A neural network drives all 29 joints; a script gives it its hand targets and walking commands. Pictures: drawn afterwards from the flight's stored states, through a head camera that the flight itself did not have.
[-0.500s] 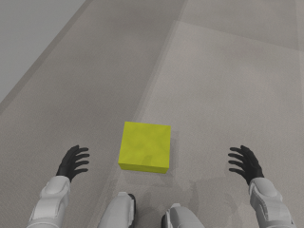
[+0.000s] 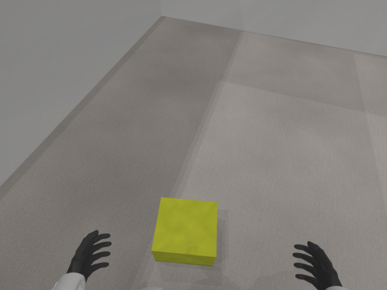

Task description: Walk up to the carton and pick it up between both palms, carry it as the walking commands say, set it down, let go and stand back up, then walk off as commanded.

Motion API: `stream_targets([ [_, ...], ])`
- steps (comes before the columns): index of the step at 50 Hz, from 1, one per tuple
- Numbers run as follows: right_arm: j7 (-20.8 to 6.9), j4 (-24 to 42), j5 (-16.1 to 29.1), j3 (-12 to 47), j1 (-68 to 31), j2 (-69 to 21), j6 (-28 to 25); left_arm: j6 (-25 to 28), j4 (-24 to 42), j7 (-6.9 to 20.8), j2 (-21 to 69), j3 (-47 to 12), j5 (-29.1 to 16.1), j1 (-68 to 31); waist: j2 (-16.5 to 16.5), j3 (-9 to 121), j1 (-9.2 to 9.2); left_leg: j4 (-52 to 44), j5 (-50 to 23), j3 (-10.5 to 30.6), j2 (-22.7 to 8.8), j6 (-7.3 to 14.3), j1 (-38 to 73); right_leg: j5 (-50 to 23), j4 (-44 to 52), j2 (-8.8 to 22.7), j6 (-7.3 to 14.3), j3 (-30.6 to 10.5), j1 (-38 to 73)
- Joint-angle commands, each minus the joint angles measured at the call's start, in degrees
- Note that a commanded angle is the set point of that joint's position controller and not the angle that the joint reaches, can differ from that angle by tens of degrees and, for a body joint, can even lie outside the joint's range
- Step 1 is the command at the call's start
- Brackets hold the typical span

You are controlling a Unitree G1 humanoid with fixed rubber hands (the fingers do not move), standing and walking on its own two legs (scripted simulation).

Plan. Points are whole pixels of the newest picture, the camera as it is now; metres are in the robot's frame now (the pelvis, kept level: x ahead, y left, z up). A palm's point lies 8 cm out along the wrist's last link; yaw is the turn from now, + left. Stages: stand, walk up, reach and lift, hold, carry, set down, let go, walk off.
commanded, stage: let go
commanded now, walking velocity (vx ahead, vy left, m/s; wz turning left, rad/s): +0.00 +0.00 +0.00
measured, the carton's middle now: (186, 231) +0.46 +0.03 -0.67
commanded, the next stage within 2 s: stand in 0.10 s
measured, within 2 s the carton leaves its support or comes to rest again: neither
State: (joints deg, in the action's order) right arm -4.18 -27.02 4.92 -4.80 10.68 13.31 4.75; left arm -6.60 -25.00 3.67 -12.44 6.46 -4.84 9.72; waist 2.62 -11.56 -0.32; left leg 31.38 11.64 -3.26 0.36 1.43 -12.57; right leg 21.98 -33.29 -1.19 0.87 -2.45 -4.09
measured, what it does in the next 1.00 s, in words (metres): stands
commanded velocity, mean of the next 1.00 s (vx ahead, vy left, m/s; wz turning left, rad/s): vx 0.00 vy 0.00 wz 0.00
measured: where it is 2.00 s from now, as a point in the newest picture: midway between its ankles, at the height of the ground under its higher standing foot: outside the picture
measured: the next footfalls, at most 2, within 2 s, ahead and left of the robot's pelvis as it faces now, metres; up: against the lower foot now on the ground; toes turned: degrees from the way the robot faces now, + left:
none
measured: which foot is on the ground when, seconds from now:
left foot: down 0.00-1.00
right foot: down 0.00-1.00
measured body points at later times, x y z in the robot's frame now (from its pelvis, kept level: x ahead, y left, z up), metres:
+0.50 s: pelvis +0.03 -0.01 +0.00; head +0.00 +0.00 +0.45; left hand +0.20 +0.27 -0.05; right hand +0.20 -0.27 -0.06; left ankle +0.07 +0.11 -0.73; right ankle -0.03 -0.11 -0.73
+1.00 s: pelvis +0.02 -0.01 +0.00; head -0.01 +0.01 +0.45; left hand +0.20 +0.27 -0.05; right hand +0.19 -0.27 -0.06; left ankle +0.07 +0.11 -0.73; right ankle -0.03 -0.11 -0.73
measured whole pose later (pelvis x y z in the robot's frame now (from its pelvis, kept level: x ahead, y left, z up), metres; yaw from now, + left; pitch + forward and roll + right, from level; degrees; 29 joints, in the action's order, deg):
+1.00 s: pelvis +0.02 -0.01 +0.00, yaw +0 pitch -4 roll +1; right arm -1.4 -35.6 1.8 -4.8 11.0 13.4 -1.1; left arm -1.4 -26.8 -0.3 -18.0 6.5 -3.4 14.7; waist 3.8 1.7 -0.3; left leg 31.4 13.2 -3.3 0.4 0.9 -14.7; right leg 23.5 -33.4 -1.2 0.9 -2.5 -6.3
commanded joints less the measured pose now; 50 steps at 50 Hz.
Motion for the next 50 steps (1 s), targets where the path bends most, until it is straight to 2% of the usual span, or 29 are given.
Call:
stream_targets([
  [1, 0.0, 7.9, -6.0, 2.6, 1.1, 2.9, 0.2, -0.7, 10.7, 0.0, -4.9, -2.7, 7.4, 3.6, -1.0, 10.9, 1.32, -1.3, -14.0, 3.4, 1.7, -2.2, 35.8, -2.8, 16.2, 2.7, 2.5, -0.4, -33.2],
  [5, 0.8, 6.9, -5.8, 2.3, 0.8, 3.0, 0.8, -2.0, 8.7, -0.7, -4.4, -2.7, 6.9, 3.2, -1.1, 9.9, 1.51, -0.7, -12.2, 3.9, 1.3, -1.8, 33.9, -1.5, 15.5, 2.9, 2.8, -0.2, -32.9],
  [6, 2.5, -0.7, -8.3, -1.0, 1.7, 13.2, -1.8, -0.1, 2.8, -2.2, -11.8, 0.1, 6.1, 0.7, -1.7, 25.4, -2.15, -6.9, -0.1, 8.7, -7.6, -1.5, 16.8, -1.2, 5.6, 2.7, -1.4, -2.4, -18.9],
  [7, 3.0, -1.5, -8.4, -2.0, 0.4, 14.8, -2.9, 0.7, 1.0, -2.6, -12.5, 1.1, 7.2, 4.6, -4.9, 24.6, 0.59, -11.8, 17.2, 10.7, -7.5, -0.5, 7.7, 2.8, 3.7, 1.1, -1.7, -1.2, -11.4],
  [8, 3.4, -1.5, -8.7, -2.4, -2.0, 15.1, -3.3, 1.8, 0.4, -2.9, -12.5, 1.3, 7.9, 6.7, -4.7, 20.2, 1.84, -13.0, 22.2, 10.9, -7.0, -0.4, 1.2, 3.0, 4.5, 0.1, -1.5, -0.8, -10.1],
  [9, 3.5, -1.7, -8.7, -2.3, -2.8, 14.1, -3.6, 2.6, 0.4, -2.8, -11.8, 1.3, 8.1, 6.7, -5.5, 17.7, 1.79, -13.0, 23.6, 10.9, -6.2, -0.4, -1.6, 4.2, 5.2, 0.4, -0.8, -1.7, -11.1],
  [11, 3.5, -2.3, -8.5, -2.1, -2.3, 12.9, -4.3, 3.6, -0.4, -2.9, -12.4, 1.3, 8.7, 7.7, -4.8, 16.3, 1.44, -11.0, 21.3, 9.3, -5.2, -0.4, -2.5, 5.6, 6.9, 1.5, 0.0, -3.2, -12.8],
  [15, 2.9, -3.5, -8.1, -2.3, -1.8, 13.3, -5.6, 5.5, -0.8, -3.4, -14.3, 1.3, 8.7, 6.8, -0.2, 16.4, 0.87, -6.0, 8.6, 7.6, -4.5, 0.1, 1.1, 1.1, 10.0, 3.9, 0.6, -6.0, -15.1],
  [16, 2.9, -4.0, -8.0, -2.4, -1.5, 13.1, -5.9, 5.5, -0.8, -3.6, -14.5, 1.2, 8.6, 6.1, -0.7, 16.1, 0.27, -5.9, 6.1, 7.2, -4.4, 0.0, 1.9, -0.7, 9.9, 4.1, 0.3, -5.9, -15.6],
  [17, 3.0, -3.7, -8.0, -2.4, -2.5, 13.2, -6.1, 5.7, -0.8, -3.6, -14.9, 1.4, 8.5, 5.7, 0.6, 15.9, 0.83, -4.6, 1.7, 6.8, -4.4, 0.4, 2.6, -4.0, 9.8, 4.3, 0.3, -5.9, -15.6],
  [19, 3.0, -4.3, -7.9, -2.1, -2.5, 13.6, -6.4, 6.3, -0.6, -3.8, -15.6, 1.2, 8.1, 5.3, 0.2, 17.5, 0.78, -3.0, -5.9, 6.0, -4.8, 0.8, 3.1, -10.4, 9.1, 4.7, -0.5, -5.8, -13.6],
  [23, 2.7, -4.9, -7.6, -2.1, -3.6, 13.4, -6.7, 6.3, -1.3, -4.2, -15.6, 1.0, 7.7, 5.9, 0.1, 19.4, 1.29, -2.4, -12.7, 5.5, -4.9, 1.2, 4.1, -18.4, 8.3, 5.0, -0.9, -4.9, -10.6],
  [25, 2.8, -5.4, -7.7, -2.2, -3.0, 13.6, -6.9, 6.4, -1.4, -4.3, -16.6, 1.2, 7.6, 5.9, -0.3, 19.8, 0.89, -2.2, -13.5, 5.3, -5.1, 1.1, 5.0, -19.0, 8.0, 5.0, -0.8, -5.2, -10.5],
  [26, 2.9, -6.0, -7.7, -2.3, -3.2, 13.7, -6.7, 6.5, -1.5, -4.3, -15.7, 1.1, 7.6, 6.1, -0.4, 20.4, 1.31, -2.3, -12.6, 5.3, -5.2, 1.0, 5.2, -18.0, 8.4, 4.8, -1.2, -4.6, -10.2],
  [27, 3.0, -5.7, -7.7, -2.3, -3.6, 13.5, -6.7, 6.7, -1.4, -4.3, -15.9, 1.0, 7.6, 6.2, 1.7, 19.5, 1.11, -2.7, -11.0, 5.5, -5.2, 1.0, 4.6, -16.3, 8.8, 5.0, -0.9, -4.8, -10.9],
  [28, 2.8, -6.0, -7.7, -2.3, -3.3, 13.7, -6.8, 6.7, -1.4, -4.2, -15.9, 0.8, 7.6, 5.1, -1.4, 19.3, 0.46, -3.2, -10.0, 5.1, -5.0, 0.9, 4.4, -16.0, 8.7, 4.9, -0.7, -5.1, -10.8],
  [30, 2.9, -6.4, -7.9, -2.3, -4.4, 13.7, -7.0, 6.9, -1.5, -4.2, -15.3, 0.7, 7.5, 6.0, -0.9, 19.4, 1.37, -3.2, -9.9, 5.6, -5.3, 1.2, 4.0, -15.2, 9.0, 5.0, -0.9, -4.9, -10.1],
  [31, 3.0, -6.5, -7.8, -2.5, -4.1, 13.9, -6.9, 7.0, -1.4, -4.2, -16.0, 0.8, 7.6, 5.6, -2.0, 19.8, 0.73, -3.2, -9.3, 5.4, -5.1, 1.1, 4.1, -15.8, 9.1, 5.2, -0.8, -5.0, -9.9],
  [32, 3.1, -6.7, -7.8, -2.4, -3.7, 13.9, -7.0, 7.0, -1.5, -4.2, -16.2, 0.7, 7.7, 5.5, -0.3, 19.8, 0.62, -4.0, -7.7, 5.8, -5.2, 1.2, 4.1, -13.0, 9.3, 5.1, -0.6, -4.9, -10.4],
  [36, 3.1, -7.1, -8.0, -2.1, -4.6, 13.7, -7.5, 7.1, -2.1, -4.6, -16.0, 0.7, 7.6, 6.9, -1.4, 18.7, 1.75, -2.9, -9.3, 5.9, -4.9, 1.8, 3.9, -14.3, 9.6, 5.2, -0.5, -5.4, -10.1],
  [37, 3.0, -7.4, -7.7, -2.0, -3.7, 13.6, -7.5, 7.2, -2.0, -4.5, -16.4, 0.8, 8.0, 5.6, -1.1, 18.2, 0.53, -3.0, -9.0, 5.7, -5.0, 1.8, 3.9, -14.8, 9.8, 5.6, -0.3, -5.6, -10.5],
  [38, 3.0, -7.9, -7.7, -1.9, -3.3, 13.9, -7.6, 7.2, -1.9, -4.5, -16.3, 0.9, 7.6, 6.1, -0.6, 18.5, 1.16, -3.4, -8.8, 6.2, -5.2, 1.9, 4.0, -13.5, 9.6, 5.3, -0.3, -5.5, -10.5],
  [39, 3.1, -7.9, -7.9, -2.1, -3.5, 13.9, -7.6, 7.3, -2.2, -4.6, -16.0, 0.6, 7.7, 5.7, -2.5, 17.7, 0.91, -3.2, -8.9, 6.2, -5.2, 1.9, 3.9, -13.6, 9.6, 5.4, -0.4, -5.6, -10.9],
  [40, 3.2, -7.8, -7.9, -1.9, -3.6, 13.7, -7.7, 7.5, -2.3, -4.6, -15.9, 0.8, 7.8, 6.1, -1.6, 18.0, 1.11, -3.3, -8.1, 6.5, -5.3, 2.0, 4.2, -12.7, 9.8, 5.1, -0.4, -5.7, -11.0],
  [41, 3.2, -7.8, -7.9, -1.9, -4.1, 13.6, -7.8, 7.5, -2.4, -4.6, -16.2, 0.8, 7.9, 5.3, -2.9, 18.3, 0.94, -3.6, -7.5, 6.6, -5.5, 2.0, 4.0, -11.7, 9.8, 5.0, -0.3, -5.6, -11.1],
  [43, 3.4, -7.6, -7.8, -2.0, -4.7, 13.8, -7.9, 7.8, -2.8, -4.4, -16.0, 0.7, 8.0, 5.9, -2.8, 18.0, 1.15, -3.2, -8.7, 6.7, -5.3, 2.1, 3.8, -12.5, 10.0, 5.0, -0.3, -5.3, -10.8],
  [44, 3.3, -7.6, -7.7, -2.1, -4.7, 13.8, -7.8, 8.0, -2.7, -4.5, -16.7, 0.8, 7.9, 5.4, -1.1, 17.7, 0.96, -2.7, -9.8, 6.3, -5.3, 2.4, 4.1, -14.0, 9.9, 5.3, -0.3, -5.4, -11.3],
  [48, 3.4, -8.4, -7.7, -2.0, -3.6, 14.0, -7.9, 7.9, -3.2, -4.6, -16.3, 0.7, 7.7, 5.5, -2.3, 18.6, 0.96, -2.3, -12.2, 6.6, -5.4, 2.5, 4.9, -15.5, 9.0, 5.3, -0.4, -5.3, -10.1],
  [50, 3.4, -8.1, -7.7, -2.1, -4.6, 14.2, -8.0, 7.9, -3.6, -4.6, -16.0, 0.6, 7.9, 5.7, -3.0, 17.1, 1.36, -2.7, -9.3, 6.8, -5.5, 2.6, 3.8, -13.1, 9.9, 5.6, -0.1, -6.0, -10.8],
])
